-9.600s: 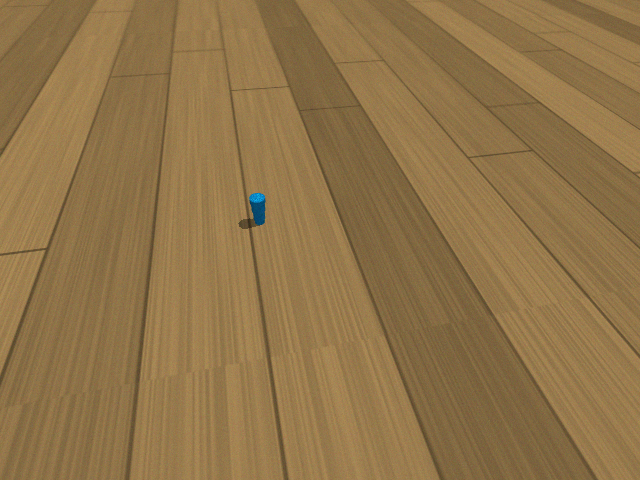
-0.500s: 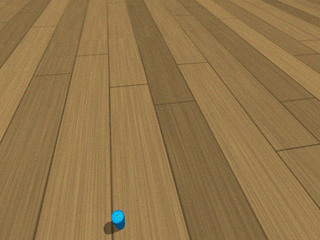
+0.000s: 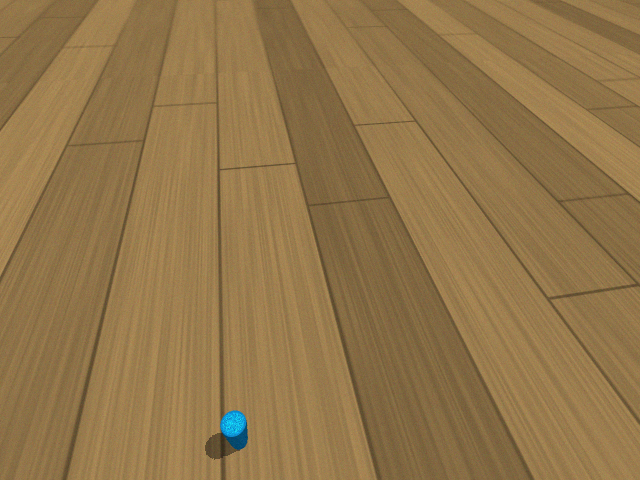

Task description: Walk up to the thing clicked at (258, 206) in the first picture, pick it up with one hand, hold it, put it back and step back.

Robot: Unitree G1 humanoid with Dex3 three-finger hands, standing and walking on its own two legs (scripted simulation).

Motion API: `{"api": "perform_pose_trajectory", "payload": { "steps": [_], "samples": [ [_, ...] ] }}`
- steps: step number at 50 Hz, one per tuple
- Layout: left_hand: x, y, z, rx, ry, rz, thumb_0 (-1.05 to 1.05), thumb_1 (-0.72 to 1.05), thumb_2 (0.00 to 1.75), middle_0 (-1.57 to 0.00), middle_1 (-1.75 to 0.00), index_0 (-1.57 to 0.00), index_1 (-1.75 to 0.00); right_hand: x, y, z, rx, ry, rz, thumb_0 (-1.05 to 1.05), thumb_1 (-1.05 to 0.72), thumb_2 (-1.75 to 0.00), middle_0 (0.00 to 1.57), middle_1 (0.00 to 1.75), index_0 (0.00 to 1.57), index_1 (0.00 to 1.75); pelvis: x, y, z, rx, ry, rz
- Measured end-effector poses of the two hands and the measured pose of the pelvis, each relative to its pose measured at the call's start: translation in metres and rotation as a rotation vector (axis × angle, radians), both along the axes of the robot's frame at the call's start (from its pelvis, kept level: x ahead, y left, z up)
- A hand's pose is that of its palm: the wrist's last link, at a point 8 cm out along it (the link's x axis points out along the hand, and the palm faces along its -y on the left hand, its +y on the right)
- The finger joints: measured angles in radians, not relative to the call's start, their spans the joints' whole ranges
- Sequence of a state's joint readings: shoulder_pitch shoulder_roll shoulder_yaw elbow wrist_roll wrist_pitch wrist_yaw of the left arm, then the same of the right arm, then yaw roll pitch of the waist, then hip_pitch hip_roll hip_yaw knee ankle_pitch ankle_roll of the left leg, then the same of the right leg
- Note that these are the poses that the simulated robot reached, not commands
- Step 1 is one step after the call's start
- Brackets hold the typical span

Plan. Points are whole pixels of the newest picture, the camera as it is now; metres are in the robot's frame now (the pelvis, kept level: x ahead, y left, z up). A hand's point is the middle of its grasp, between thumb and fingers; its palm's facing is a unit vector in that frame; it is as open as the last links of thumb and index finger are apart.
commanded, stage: stand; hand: left
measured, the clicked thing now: (236, 432) +0.45 +0.22 -0.71
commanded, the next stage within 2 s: none
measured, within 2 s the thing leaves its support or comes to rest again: neither
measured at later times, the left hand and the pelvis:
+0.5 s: hand out of the picture +0.07 +0.26 -0.16, palm faces -0.02 -0.94 -0.34, open 7.4 cm; pelvis +0.01 +0.00 +0.00, yaw +1 degrees
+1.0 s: hand out of the picture +0.09 +0.26 -0.16, palm faces -0.02 -0.94 -0.34, open 7.4 cm; pelvis +0.02 +0.00 +0.00, yaw +1 degrees
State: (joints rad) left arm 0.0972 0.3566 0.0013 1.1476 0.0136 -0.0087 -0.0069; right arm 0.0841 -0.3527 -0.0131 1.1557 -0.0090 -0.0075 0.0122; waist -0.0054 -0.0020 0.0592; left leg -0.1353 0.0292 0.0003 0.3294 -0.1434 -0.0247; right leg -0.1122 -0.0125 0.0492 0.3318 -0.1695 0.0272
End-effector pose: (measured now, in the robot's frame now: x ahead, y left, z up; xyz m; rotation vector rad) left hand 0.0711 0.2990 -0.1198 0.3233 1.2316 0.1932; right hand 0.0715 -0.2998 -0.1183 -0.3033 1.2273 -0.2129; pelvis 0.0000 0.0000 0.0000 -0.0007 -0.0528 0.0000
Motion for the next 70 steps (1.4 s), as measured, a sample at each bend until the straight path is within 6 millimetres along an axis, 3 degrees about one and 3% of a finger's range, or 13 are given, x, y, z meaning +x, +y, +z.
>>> {"api": "perform_pose_trajectory", "payload": {
  "steps": [13, 42, 70],
  "samples": [
    [-0.017, 0.000, -0.002, 0.002, 0.036, 0.015, 0.01, 0.90, 0.89, -0.21, -0.30, -0.20, -0.30, -0.010, -0.001, -0.004, 0.006, 0.030, 0.004, 0.01, -0.90, -0.90, 0.20, 0.30, 0.20, 0.30, -0.001, -0.002, 0.000, -0.002, 0.005, 0.005],
    [0.011, 0.004, -0.002, -0.003, 0.001, 0.006, 0.00, 0.90, 0.90, -0.21, -0.30, -0.20, -0.30, 0.019, 0.005, 0.002, -0.007, 0.005, 0.028, 0.01, -0.90, -0.89, 0.20, 0.30, 0.20, 0.30, 0.015, 0.003, 0.000, -0.002, 0.016, 0.010],
    [0.008, 0.008, -0.001, 0.004, 0.023, 0.023, 0.00, 0.90, 0.90, -0.21, -0.30, -0.20, -0.30, 0.030, 0.010, 0.000, -0.003, 0.007, 0.039, 0.01, -0.90, -0.89, 0.20, 0.30, 0.20, 0.30, 0.023, 0.006, 0.000, -0.001, 0.019, 0.017]
  ]
}}
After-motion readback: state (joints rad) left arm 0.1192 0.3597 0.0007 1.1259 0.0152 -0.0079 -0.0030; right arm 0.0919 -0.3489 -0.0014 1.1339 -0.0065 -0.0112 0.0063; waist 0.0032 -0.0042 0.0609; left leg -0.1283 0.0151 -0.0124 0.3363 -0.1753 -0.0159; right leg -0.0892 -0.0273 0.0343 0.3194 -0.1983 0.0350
